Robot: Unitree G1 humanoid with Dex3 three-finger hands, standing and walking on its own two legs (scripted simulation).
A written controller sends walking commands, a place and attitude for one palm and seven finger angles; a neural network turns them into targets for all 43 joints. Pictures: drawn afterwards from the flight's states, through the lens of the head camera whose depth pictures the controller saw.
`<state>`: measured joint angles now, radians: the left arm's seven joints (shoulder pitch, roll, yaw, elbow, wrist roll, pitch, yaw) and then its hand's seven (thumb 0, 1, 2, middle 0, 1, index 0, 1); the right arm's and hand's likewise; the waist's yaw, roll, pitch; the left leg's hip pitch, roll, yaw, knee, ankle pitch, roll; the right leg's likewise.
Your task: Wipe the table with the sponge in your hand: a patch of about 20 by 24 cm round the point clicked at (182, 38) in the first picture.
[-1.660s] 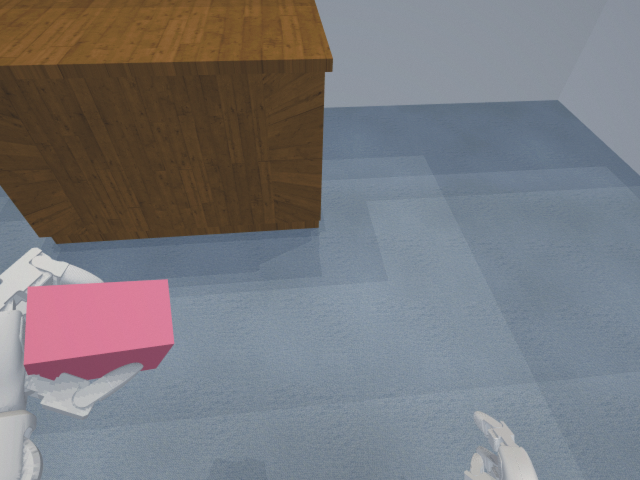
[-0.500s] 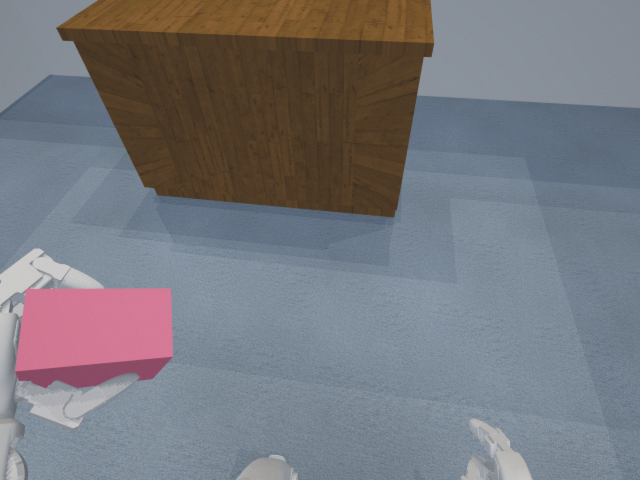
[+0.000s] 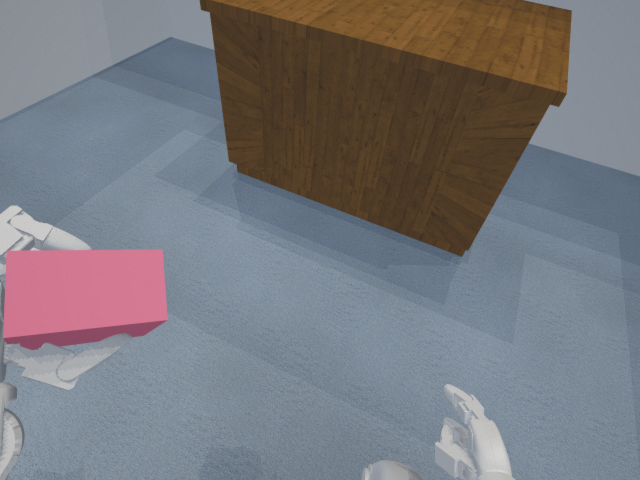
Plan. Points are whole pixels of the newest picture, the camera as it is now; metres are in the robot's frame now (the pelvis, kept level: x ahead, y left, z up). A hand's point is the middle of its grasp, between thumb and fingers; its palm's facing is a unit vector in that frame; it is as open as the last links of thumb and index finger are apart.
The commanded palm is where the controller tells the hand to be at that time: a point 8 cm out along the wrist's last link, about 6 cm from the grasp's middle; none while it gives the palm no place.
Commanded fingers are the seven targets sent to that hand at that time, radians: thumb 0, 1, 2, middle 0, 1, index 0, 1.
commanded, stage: walk to a spot facing it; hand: left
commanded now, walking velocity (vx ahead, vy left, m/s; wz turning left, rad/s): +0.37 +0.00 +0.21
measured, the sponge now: (109, 299) +0.24 +0.22 +0.17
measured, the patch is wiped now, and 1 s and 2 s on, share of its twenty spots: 0.00 0.00 0.00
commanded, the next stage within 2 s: none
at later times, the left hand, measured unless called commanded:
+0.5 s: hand (151, 241) +0.29 +0.19 +0.18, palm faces +0.44 -0.76 -0.48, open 10.5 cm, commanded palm +0.23 +0.24 +0.19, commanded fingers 0.00 0.10 1.30 -1.20 -1.60 -1.20 -1.60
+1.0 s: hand (156, 152) +0.40 +0.22 +0.21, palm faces +0.58 -0.65 -0.50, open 10.5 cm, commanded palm +0.35 +0.25 +0.19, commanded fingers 0.00 0.10 1.30 -1.20 -1.60 -1.20 -1.60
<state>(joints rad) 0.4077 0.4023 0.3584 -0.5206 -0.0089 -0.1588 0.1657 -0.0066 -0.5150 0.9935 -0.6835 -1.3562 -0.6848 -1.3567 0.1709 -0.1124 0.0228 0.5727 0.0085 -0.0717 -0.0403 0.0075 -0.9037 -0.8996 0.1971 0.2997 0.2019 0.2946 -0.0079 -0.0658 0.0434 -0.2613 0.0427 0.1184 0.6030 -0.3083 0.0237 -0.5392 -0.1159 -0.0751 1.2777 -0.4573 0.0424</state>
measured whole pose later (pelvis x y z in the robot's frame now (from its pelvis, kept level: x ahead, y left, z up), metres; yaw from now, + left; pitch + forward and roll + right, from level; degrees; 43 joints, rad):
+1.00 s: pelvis +0.26 -0.06 +0.01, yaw +13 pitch +0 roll +0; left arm 0.52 0.39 0.38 -0.57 -0.02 -0.24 0.15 -0.01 -0.52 1.00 -0.69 -1.36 -0.69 -1.36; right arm 0.23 -0.10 0.04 0.61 0.00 -0.11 -0.04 0.01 -0.90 -0.90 0.20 0.30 0.21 0.30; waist 0.03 0.05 0.05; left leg -0.20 0.11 0.09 0.51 -0.30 -0.05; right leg -0.43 -0.10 -0.16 0.71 -0.32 0.05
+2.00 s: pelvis +0.54 -0.05 +0.00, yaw +32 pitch -2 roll +1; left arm 0.37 0.29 0.33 -0.36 -0.01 -0.17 0.14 -0.01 -0.52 1.00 -0.68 -1.36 -0.68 -1.36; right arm 0.17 -0.24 -0.02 0.69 0.00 -0.05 -0.06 0.01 -0.90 -0.90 0.20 0.30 0.21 0.30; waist 0.03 0.07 0.06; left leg -0.48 0.05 0.02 1.25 -0.42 -0.02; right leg -0.30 -0.13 -0.23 0.66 -0.31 -0.03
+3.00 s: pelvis +0.71 -0.05 +0.01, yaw +37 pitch +2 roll +3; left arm 0.50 0.40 0.35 -0.57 -0.04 -0.22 0.14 -0.01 -0.53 1.01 -0.67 -1.37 -0.68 -1.37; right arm 0.13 -0.28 -0.05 0.55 0.00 -0.04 -0.04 0.01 -0.90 -0.90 0.20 0.30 0.20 0.29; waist 0.00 -0.04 0.04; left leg -0.38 0.02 0.04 0.88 -0.42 -0.07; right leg -0.37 0.07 -0.02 0.46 -0.12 -0.13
